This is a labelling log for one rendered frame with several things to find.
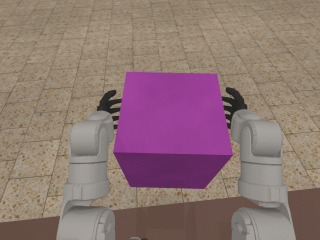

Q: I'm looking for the robot right forearm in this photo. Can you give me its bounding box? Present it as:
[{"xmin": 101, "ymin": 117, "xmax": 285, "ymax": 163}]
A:
[{"xmin": 230, "ymin": 109, "xmax": 296, "ymax": 240}]

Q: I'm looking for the carton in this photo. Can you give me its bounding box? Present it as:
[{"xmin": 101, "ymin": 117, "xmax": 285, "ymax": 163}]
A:
[{"xmin": 113, "ymin": 72, "xmax": 233, "ymax": 189}]

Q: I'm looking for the robot right hand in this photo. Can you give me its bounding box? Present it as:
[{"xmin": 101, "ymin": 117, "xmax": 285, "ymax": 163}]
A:
[{"xmin": 222, "ymin": 87, "xmax": 248, "ymax": 129}]

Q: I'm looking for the robot left hand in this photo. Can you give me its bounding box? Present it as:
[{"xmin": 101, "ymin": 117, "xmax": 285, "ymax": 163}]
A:
[{"xmin": 97, "ymin": 90, "xmax": 122, "ymax": 130}]

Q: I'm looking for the right robot upper arm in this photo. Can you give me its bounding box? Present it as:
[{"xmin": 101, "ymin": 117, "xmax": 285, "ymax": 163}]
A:
[{"xmin": 231, "ymin": 207, "xmax": 295, "ymax": 240}]

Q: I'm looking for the left robot upper arm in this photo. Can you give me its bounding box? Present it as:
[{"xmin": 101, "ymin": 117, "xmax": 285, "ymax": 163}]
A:
[{"xmin": 57, "ymin": 206, "xmax": 116, "ymax": 240}]

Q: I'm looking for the robot left forearm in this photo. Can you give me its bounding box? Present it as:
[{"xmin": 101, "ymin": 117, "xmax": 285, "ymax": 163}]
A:
[{"xmin": 56, "ymin": 110, "xmax": 115, "ymax": 240}]

